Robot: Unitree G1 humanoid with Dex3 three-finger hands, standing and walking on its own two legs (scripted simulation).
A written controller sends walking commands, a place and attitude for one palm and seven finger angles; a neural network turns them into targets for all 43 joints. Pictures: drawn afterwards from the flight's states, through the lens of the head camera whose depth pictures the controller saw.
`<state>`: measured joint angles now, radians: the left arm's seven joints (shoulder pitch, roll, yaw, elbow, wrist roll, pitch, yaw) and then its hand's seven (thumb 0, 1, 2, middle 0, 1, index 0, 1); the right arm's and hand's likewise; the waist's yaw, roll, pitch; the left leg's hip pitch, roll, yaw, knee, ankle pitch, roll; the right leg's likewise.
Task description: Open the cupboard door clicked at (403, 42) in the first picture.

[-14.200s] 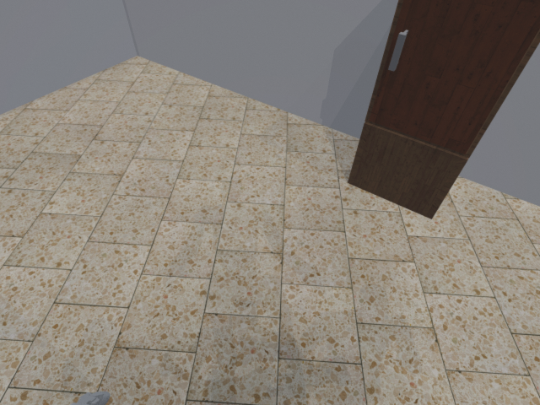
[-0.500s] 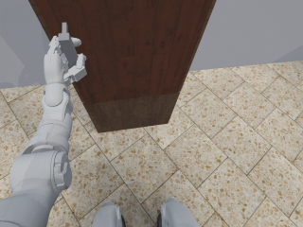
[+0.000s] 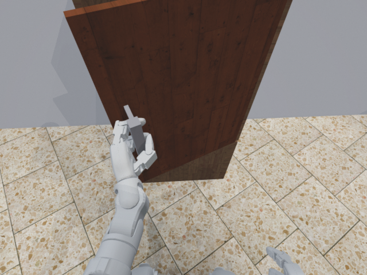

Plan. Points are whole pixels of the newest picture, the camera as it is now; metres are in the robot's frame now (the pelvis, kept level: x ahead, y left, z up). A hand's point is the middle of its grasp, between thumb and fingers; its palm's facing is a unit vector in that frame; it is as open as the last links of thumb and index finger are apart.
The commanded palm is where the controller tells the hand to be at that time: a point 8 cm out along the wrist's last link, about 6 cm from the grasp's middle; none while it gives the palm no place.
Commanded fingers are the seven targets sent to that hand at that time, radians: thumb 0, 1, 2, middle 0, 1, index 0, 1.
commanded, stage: pull the door open along its arc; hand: left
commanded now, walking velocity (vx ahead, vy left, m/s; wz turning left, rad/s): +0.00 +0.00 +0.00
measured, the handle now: (135, 132) +0.42 +0.12 +0.05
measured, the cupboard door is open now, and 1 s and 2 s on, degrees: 23 39 38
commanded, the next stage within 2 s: open thumb and fingers to let go in 0.50 s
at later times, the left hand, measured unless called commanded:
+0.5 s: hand (185, 187) +0.29 +0.00 +0.05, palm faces +0.26 -0.97 -0.05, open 6.5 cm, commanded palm +0.23 +0.04 +0.05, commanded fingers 0.00 0.90 0.90 -0.40 -1.35 -0.40 -1.35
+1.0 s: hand (175, 185) +0.29 +0.02 +0.05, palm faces +0.37 -0.93 -0.04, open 10.1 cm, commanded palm +0.25 +0.06 +0.05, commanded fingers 0.00 -0.50 0.30 -0.30 -1.20 -0.30 -1.20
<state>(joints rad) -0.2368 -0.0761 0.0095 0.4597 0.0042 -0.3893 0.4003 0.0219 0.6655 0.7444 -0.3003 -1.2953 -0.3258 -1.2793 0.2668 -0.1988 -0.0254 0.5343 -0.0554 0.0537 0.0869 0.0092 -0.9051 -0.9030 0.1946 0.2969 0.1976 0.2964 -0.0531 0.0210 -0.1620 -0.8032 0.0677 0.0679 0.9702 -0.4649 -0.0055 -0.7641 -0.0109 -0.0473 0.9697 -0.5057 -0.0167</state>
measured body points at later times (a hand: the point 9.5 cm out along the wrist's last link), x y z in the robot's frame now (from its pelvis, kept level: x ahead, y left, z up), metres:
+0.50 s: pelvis +0.00 -0.05 +0.01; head +0.04 -0.07 +0.45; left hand +0.27 +0.05 +0.06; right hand +0.18 -0.25 -0.10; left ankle +0.00 +0.12 -0.68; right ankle -0.03 -0.11 -0.68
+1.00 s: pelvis -0.02 -0.05 -0.01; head +0.03 -0.08 +0.44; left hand +0.27 +0.07 +0.05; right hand +0.15 -0.26 -0.12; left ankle +0.00 +0.13 -0.68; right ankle -0.03 -0.11 -0.68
